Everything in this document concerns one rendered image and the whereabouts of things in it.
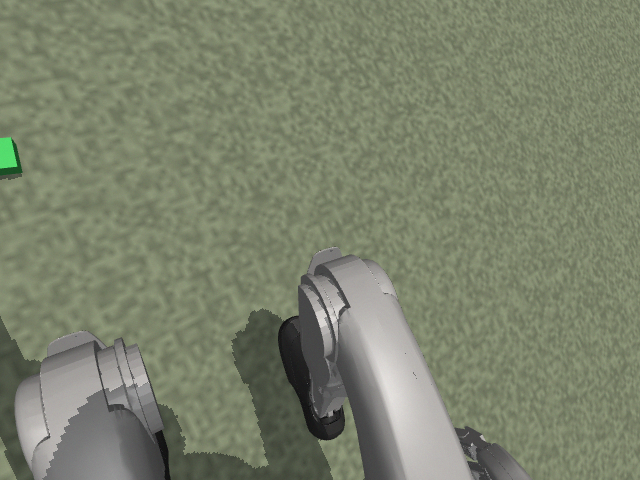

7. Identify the left robot foot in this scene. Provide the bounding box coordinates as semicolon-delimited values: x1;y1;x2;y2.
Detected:
155;430;171;480

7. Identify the right robot hand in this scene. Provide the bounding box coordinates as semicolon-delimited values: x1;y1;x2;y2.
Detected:
455;426;532;480

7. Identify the small box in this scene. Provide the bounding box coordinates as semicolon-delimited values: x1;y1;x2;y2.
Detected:
0;137;23;175

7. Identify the right robot foot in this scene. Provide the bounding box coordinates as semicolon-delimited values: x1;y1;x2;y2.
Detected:
278;316;345;440

